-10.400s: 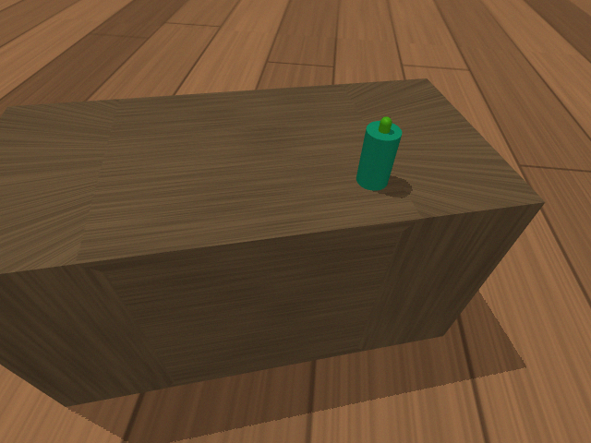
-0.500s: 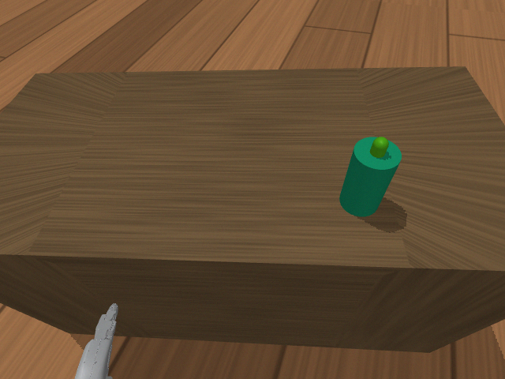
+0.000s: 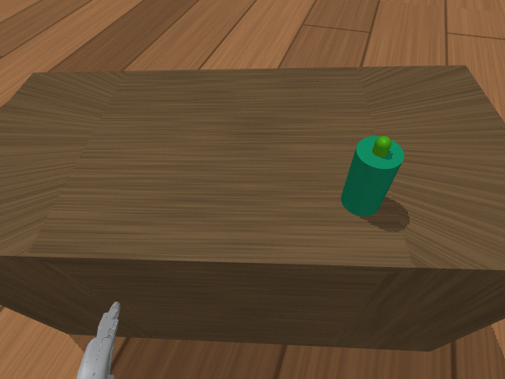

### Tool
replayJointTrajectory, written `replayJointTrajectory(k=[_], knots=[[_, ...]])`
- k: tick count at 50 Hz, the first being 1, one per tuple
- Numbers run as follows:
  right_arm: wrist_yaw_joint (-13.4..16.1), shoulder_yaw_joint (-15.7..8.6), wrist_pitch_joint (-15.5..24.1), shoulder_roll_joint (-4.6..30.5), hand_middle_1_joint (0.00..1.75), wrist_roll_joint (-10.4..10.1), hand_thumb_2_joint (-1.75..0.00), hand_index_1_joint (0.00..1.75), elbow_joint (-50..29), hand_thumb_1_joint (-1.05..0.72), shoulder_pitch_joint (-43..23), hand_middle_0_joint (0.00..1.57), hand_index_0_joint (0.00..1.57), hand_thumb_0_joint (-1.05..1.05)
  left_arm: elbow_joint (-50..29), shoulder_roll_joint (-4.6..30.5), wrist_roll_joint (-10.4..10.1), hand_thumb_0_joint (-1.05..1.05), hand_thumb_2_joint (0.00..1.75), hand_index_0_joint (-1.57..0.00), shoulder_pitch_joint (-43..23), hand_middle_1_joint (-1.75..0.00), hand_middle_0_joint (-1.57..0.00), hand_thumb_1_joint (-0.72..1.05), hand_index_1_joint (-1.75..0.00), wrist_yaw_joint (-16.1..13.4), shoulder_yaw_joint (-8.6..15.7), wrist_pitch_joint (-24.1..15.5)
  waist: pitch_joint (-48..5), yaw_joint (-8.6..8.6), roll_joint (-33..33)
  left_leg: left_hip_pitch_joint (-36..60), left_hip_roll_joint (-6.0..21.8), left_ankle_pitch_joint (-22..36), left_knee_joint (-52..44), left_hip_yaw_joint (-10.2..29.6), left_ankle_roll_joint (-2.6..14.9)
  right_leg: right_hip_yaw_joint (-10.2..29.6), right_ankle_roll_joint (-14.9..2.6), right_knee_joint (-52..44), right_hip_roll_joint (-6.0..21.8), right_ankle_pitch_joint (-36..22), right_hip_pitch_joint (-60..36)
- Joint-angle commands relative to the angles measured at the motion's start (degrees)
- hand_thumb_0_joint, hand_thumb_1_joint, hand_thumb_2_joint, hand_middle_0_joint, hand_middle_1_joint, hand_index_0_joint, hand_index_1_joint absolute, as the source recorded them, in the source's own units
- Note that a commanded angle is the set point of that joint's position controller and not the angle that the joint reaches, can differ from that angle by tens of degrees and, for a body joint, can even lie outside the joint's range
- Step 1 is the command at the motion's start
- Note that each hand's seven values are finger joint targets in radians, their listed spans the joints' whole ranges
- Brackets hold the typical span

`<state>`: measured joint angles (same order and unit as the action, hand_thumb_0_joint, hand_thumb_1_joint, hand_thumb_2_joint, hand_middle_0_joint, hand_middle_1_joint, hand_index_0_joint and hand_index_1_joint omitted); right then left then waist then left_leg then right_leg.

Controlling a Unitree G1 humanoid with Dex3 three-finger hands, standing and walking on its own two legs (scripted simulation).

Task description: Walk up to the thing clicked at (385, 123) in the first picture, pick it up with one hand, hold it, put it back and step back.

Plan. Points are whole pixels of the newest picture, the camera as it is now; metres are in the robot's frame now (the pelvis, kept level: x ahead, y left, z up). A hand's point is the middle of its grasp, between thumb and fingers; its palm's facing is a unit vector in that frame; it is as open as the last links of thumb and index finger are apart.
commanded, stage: approach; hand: right
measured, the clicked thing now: (371, 173) +0.48 -0.16 +0.04
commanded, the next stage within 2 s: close in in 0.26 s
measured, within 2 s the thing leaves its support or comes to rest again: neither
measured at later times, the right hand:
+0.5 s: hand (417, 192) +0.45 -0.24 +0.03, palm faces +0.03 +1.00 +0.07, open 17.6 cm
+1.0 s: hand (386, 187) +0.46 -0.18 +0.03, palm faces +0.08 +1.00 +0.03, open 17.6 cm
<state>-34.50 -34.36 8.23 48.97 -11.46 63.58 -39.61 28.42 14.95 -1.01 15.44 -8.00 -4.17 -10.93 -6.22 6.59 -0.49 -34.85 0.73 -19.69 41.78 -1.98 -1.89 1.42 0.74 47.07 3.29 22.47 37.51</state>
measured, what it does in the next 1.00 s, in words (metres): stands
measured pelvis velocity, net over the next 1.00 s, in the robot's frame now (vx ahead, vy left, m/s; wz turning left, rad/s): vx -0.02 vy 0.01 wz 0.02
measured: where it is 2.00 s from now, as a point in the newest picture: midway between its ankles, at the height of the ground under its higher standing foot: outside the picture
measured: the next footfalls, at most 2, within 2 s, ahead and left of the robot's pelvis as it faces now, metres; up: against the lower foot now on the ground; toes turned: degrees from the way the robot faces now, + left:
none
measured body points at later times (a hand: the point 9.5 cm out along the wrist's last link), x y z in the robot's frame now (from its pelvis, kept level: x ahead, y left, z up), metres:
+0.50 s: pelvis -0.02 +0.00 -0.03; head +0.08 -0.04 +0.40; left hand +0.12 +0.27 -0.06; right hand +0.44 -0.29 +0.03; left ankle +0.00 +0.15 -0.71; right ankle +0.00 -0.12 -0.71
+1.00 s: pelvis -0.02 +0.01 -0.04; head +0.07 -0.02 +0.40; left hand +0.12 +0.28 -0.05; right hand +0.45 -0.24 +0.03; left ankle +0.00 +0.15 -0.71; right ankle +0.00 -0.12 -0.71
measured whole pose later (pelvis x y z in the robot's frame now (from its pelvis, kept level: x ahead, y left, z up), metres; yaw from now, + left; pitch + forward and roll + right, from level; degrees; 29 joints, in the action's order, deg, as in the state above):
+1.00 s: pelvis -0.02 +0.01 -0.04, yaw +1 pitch +18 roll +2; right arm -10.0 -24.4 18.3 24.8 -5.3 57.1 -41.8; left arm 6.4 13.4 1.4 22.5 -0.6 2.7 -4.8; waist -7.2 9.6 -0.6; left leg -51.1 0.4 -24.5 57.8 -0.5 -1.5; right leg 0.8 1.2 60.7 3.7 26.6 52.0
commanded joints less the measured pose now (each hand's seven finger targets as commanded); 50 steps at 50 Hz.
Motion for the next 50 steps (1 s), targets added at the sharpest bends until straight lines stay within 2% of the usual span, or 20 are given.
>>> replayJointTrajectory(k=[1, 5, 8, 20, 22, 24, 27, 28, 30, 31, 33, 34, 35, 36, 39, 41, 43, 45, 47, 50], knots=[[0.2, -0.8, 2.9, 18.5, 0.04, -1.8, -0.03, 0.04, -12.2, 0.54, -19.6, 0.06, 0.06, 0.0, -8.2, 10.9, 0.1, 0.0, 0.04, -0.05, -1.9, -0.05, -0.05, -0.55, -0.05, -1.0, 6.5, -2.9, -19.4, -0.19, 10.6, 6.1, -1.7, 15.6, -3.6, 0.2, 3.01, 0.4, -1.28, -5.8, -2.1, -19.3, -15.0], [0.3, 3.8, 3.5, 10.5, 0.04, -2.2, -0.03, 0.04, -9.0, 0.54, -19.3, 0.06, 0.06, 0.0, -6.9, 8.1, 0.2, 0.0, 0.04, -0.05, -0.8, -0.05, -0.05, -0.55, -0.05, -0.2, 4.2, -3.1, -15.0, 0.91, 9.1, 0.9, -2.2, 12.8, -2.8, -0.4, 3.04, 1.0, -0.96, -5.5, -1.5, -18.5, -13.7], [0.9, 5.3, 5.2, 7.4, 0.04, -2.0, -0.02, 0.04, -7.6, 0.55, -19.7, 0.06, 0.06, 0.0, -8.1, 7.9, 0.7, 0.0, 0.04, -0.05, -0.5, -0.05, -0.05, -0.54, -0.05, 0.4, 4.1, -3.2, -18.3, 1.85, 6.8, -0.3, -2.1, 13.9, -1.2, -0.3, 2.81, 1.2, -1.19, -3.5, -1.4, -19.9, -13.7], [11.5, 2.4, 14.6, 7.1, 0.04, 1.1, -0.03, 0.04, -15.9, 0.59, -28.2, 0.05, 0.05, 0.0, -20.5, 9.3, 2.5, 0.0, 0.03, -0.06, 0.6, -0.06, -0.06, -0.54, -0.05, 3.1, 8.6, -2.1, -26.7, 2.2, 11.1, -4.7, -2.0, 11.5, 6.4, 0.8, 2.95, 0.4, -1.05, 3.7, -2.1, -14.8, -7.0], [13.1, 3.9, 14.6, 2.2, 0.04, 1.9, -0.03, 0.04, -11.2, 0.61, -24.1, 0.04, 0.04, 0.0, -19.2, 7.8, 2.9, 0.0, 0.03, -0.06, 4.2, -0.06, -0.05, -0.54, -0.05, 3.8, 8.7, -1.2, -26.7, 1.98, 12.1, -6.3, -2.3, 10.9, 7.7, 0.4, 3.12, 0.5, -0.76, 4.6, -1.9, -15.7, -6.3], [15.4, 3.0, 16.2, 3.4, 0.04, 2.4, -0.03, 0.04, -20.8, 0.61, -32.0, 0.04, 0.04, 0.0, -28.4, 7.8, 2.8, 0.0, 0.04, -0.06, -1.2, -0.06, -0.05, -0.53, -0.05, 4.2, 8.3, -1.3, -35.3, 1.96, 12.8, -4.6, -2.4, 12.6, 8.8, 0.5, 3.14, 0.7, -0.71, 6.0, -1.6, -18.2, -9.3], [17.8, 3.9, 14.7, -0.3, 0.05, 3.8, -0.03, 0.05, -12.5, 0.61, -22.5, 0.04, 0.04, 0.0, -21.2, 7.5, 3.1, 0.0, 0.04, -0.06, 9.5, -0.06, -0.05, -0.54, -0.05, 5.1, 9.6, 1.0, -29.0, 1.21, 14.9, -6.9, -2.9, 11.9, 9.4, -0.2, 3.5, 0.6, 0.0, 6.1, -1.4, -20.8, -7.7], [18.4, 5.1, 14.2, -2.3, 0.05, 4.1, -0.03, 0.05, -13.0, 0.61, -22.0, 0.04, 0.04, 0.0, -24.2, 7.0, 2.7, 0.0, 0.04, -0.06, 6.9, -0.06, -0.05, -0.54, -0.05, 5.5, 8.9, 1.2, -28.5, 1.17, 13.5, -6.8, -3.0, 11.2, 9.2, -0.2, 3.44, 0.8, -0.07, 5.7, -1.3, -20.1, -6.7], [20.3, 3.9, 15.7, 1.0, 0.05, 5.1, -0.03, 0.05, -23.0, 0.6, -32.1, 0.04, 0.04, 0.0, -32.4, 7.8, 2.8, 0.0, 0.04, -0.06, -0.1, -0.06, -0.05, -0.54, -0.05, 5.3, 9.6, 1.0, -36.8, 1.2, 13.3, -2.1, -2.4, 14.2, 9.5, 0.6, 3.22, 0.0, -0.42, 6.6, -1.4, -18.9, -7.9], [20.9, 4.0, 15.1, 0.0, 0.04, 5.0, -0.03, 0.04, -20.4, 0.59, -29.5, 0.05, 0.04, 0.0, -30.8, 9.2, 2.7, 0.0, 0.04, -0.05, 1.8, -0.05, -0.05, -0.54, -0.05, 5.2, 11.4, 1.3, -33.4, 1.58, 12.4, -2.8, -2.7, 12.8, 9.5, 0.0, 3.37, 0.1, -0.4, 5.9, -1.3, -16.5, -6.2], [21.0, 7.0, 13.1, -8.3, 0.05, 5.0, -0.04, 0.05, -8.3, 0.58, -19.0, 0.04, 0.04, 0.0, -22.3, 6.1, 2.6, 0.0, 0.04, -0.06, 10.8, -0.06, -0.05, -0.54, -0.05, 6.1, 9.9, 2.9, -21.0, 2.51, 9.7, -7.2, -2.9, 8.7, 8.7, -0.3, 3.39, 0.1, -0.59, 4.8, -1.5, -11.7, -1.2], [21.4, 7.5, 13.2, -8.8, 0.05, 5.1, -0.04, 0.05, -10.8, 0.59, -20.2, 0.04, 0.04, 0.0, -27.9, 7.4, 2.3, 0.0, 0.04, -0.06, 5.8, -0.05, -0.05, -0.54, -0.05, 6.2, 10.6, 2.7, -22.5, 2.5, 7.9, -7.2, -3.0, 8.3, 8.5, -0.3, 3.29, 0.6, -0.76, 4.2, -1.2, -11.6, -1.3], [22.3, 5.6, 14.7, -3.0, 0.05, 5.6, -0.03, 0.05, -21.7, 0.58, -29.2, 0.05, 0.04, 0.0, -36.1, 9.4, 2.2, 0.0, 0.04, -0.06, -1.5, -0.05, -0.05, -0.54, -0.05, 5.7, 11.7, 1.9, -30.3, 2.19, 8.8, -4.5, -2.7, 9.8, 8.5, 0.3, 3.11, 0.4, -0.9, 5.0, -0.9, -12.3, -4.5], [22.8, 6.7, 15.0, -3.8, 0.05, 6.0, -0.04, 0.05, -21.8, 0.57, -32.1, 0.04, 0.04, 0.0, -35.1, 9.4, 2.5, 0.0, 0.04, -0.06, 0.6, -0.05, -0.05, -0.54, -0.05, 5.5, 12.3, 2.0, -31.3, 2.97, 9.9, -4.6, -2.8, 9.8, 8.7, 0.1, 3.17, 0.0, -0.82, 5.1, -1.0, -11.8, -6.1], [22.3, 8.5, 12.9, -11.4, 0.05, 5.1, -0.04, 0.05, -9.5, 0.58, -20.1, 0.04, 0.04, 0.0, -25.2, 4.8, 2.0, 0.0, 0.04, -0.06, 11.2, -0.05, -0.05, -0.53, -0.05, 6.8, 9.8, 3.2, -18.7, 3.15, 6.6, -7.5, -2.7, 8.4, 8.4, 0.4, 3.01, -0.3, -1.26, 5.3, -1.6, -9.5, 0.8], [23.1, 7.4, 14.6, -7.3, 0.05, 5.6, -0.04, 0.05, -20.8, 0.58, -29.9, 0.04, 0.04, 0.0, -37.2, 7.8, 2.0, 0.0, 0.04, -0.06, 1.1, -0.05, -0.05, -0.54, -0.05, 6.2, 11.6, 2.1, -28.8, 3.68, 4.6, -3.5, -2.3, 10.0, 8.6, 1.0, 2.55, -0.2, -1.75, 6.0, -1.4, -10.2, -1.4], [23.3, 8.2, 14.2, -9.2, 0.04, 5.7, -0.03, 0.04, -16.3, 0.56, -26.2, 0.05, 0.04, 0.0, -27.5, 7.4, 2.6, 0.0, 0.04, -0.05, 11.4, -0.05, -0.05, -0.53, -0.05, 6.4, 12.3, 3.2, -24.2, 3.21, 7.4, -6.0, -2.3, 9.0, 9.1, 0.8, 2.84, -0.8, -1.38, 5.9, -1.7, -9.1, -1.1], [23.4, 9.6, 13.3, -12.8, 0.05, 5.4, -0.04, 0.05, -12.7, 0.55, -22.9, 0.05, 0.04, 0.0, -28.4, 6.7, 2.0, 0.0, 0.03, -0.06, 11.1, -0.05, -0.05, -0.53, -0.05, 6.8, 12.3, 3.3, -21.3, 3.96, 5.8, -7.3, -2.5, 7.4, 8.7, 0.5, 2.77, -0.3, -1.45, 5.4, -1.8, -7.9, -0.1], [24.4, 9.2, 14.8, -9.5, 0.05, 5.7, -0.03, 0.05, -24.3, 0.55, -31.8, 0.05, 0.04, 0.0, -37.3, 8.8, 2.0, 0.0, 0.04, -0.05, 3.0, -0.05, -0.05, -0.53, -0.05, 6.3, 13.5, 2.5, -31.6, 3.61, 7.0, -4.0, -2.3, 11.5, 9.5, 0.5, 2.75, -0.3, -1.27, 6.0, -1.6, -12.5, -5.2], [24.9, 10.2, 13.2, -14.3, 0.05, 5.5, -0.04, 0.05, -14.8, 0.56, -22.7, 0.04, 0.04, 0.0, -27.2, 6.2, 2.0, 0.0, 0.04, -0.05, 12.9, -0.05, -0.05, -0.54, -0.05, 6.9, 12.3, 3.8, -22.7, 2.82, 7.3, -6.4, -2.3, 9.6, 9.0, 0.5, 2.83, -0.8, -1.22, 5.7, -2.0, -10.4, -1.6]])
